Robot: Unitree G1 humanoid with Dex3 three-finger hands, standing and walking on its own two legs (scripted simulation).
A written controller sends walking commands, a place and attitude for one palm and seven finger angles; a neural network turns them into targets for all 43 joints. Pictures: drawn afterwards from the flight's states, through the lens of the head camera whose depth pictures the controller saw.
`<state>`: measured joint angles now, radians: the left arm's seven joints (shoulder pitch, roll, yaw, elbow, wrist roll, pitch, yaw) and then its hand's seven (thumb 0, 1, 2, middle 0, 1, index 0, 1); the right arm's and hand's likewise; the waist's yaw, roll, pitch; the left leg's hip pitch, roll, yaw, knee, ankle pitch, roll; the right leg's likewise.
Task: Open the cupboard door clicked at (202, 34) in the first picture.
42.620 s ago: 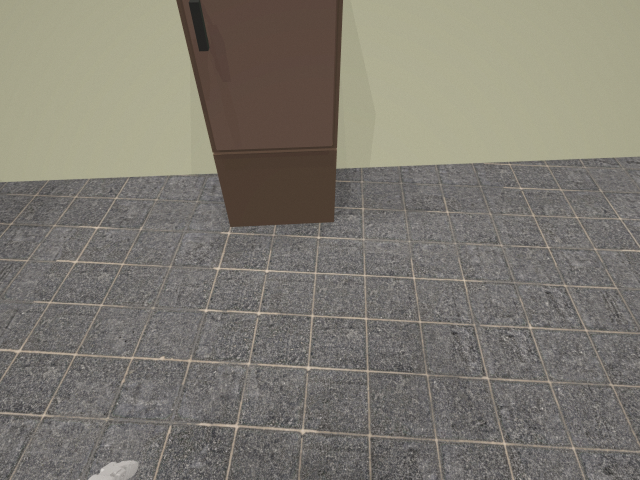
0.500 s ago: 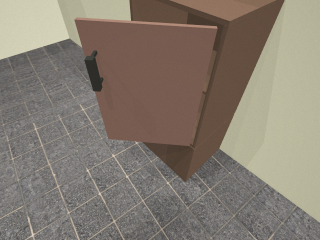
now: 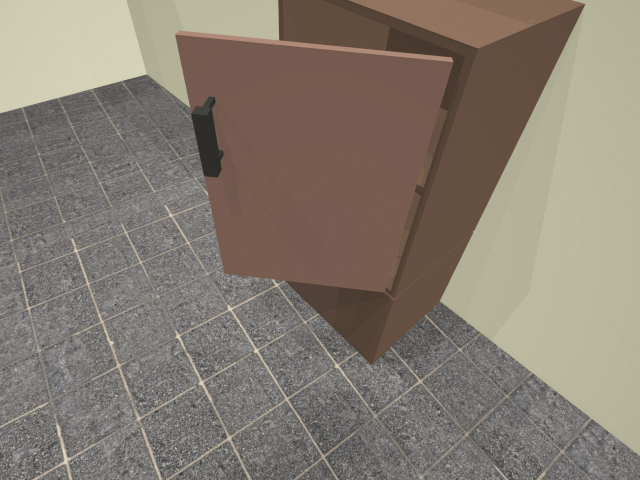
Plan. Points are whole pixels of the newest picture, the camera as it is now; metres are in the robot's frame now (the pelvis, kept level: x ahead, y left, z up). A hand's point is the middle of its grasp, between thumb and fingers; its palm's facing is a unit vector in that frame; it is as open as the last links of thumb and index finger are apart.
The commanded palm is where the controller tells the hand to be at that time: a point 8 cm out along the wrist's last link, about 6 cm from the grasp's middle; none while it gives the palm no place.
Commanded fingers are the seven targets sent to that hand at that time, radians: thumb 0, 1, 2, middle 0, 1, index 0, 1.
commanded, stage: shuffle to correct the standing spot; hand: left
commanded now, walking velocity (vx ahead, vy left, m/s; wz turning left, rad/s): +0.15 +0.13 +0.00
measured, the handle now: (211, 136) +0.63 +0.24 +0.09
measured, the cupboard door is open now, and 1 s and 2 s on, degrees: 41 41 41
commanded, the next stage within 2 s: come to a stop and stand still in 0.22 s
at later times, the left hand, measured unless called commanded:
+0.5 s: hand out of the picture +0.11 +0.22 -0.18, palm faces +0.03 -0.98 -0.19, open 7.3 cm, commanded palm none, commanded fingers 0.00 0.90 0.90 -0.20 -0.30 -0.20 -0.30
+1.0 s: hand out of the picture +0.07 +0.21 -0.17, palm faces +0.01 -0.98 -0.20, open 7.3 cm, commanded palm none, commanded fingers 0.00 0.90 0.90 -0.20 -0.30 -0.20 -0.30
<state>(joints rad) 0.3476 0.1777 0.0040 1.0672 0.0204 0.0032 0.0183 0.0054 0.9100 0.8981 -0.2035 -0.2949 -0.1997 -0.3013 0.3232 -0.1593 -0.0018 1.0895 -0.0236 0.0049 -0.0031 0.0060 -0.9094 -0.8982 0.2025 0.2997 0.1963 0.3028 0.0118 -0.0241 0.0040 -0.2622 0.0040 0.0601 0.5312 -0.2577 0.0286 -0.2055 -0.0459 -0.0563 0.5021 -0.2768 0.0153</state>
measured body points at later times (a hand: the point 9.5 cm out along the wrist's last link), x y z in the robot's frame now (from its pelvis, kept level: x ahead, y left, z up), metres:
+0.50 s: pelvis +0.07 +0.04 -0.01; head +0.07 +0.04 +0.44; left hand +0.11 +0.27 -0.16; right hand +0.03 -0.16 -0.17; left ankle +0.04 +0.11 -0.73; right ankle +0.07 -0.07 -0.74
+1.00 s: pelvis +0.05 +0.03 +0.00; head +0.07 +0.03 +0.45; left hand +0.07 +0.26 -0.16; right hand +0.06 -0.19 -0.16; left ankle +0.04 +0.11 -0.74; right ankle +0.05 -0.08 -0.74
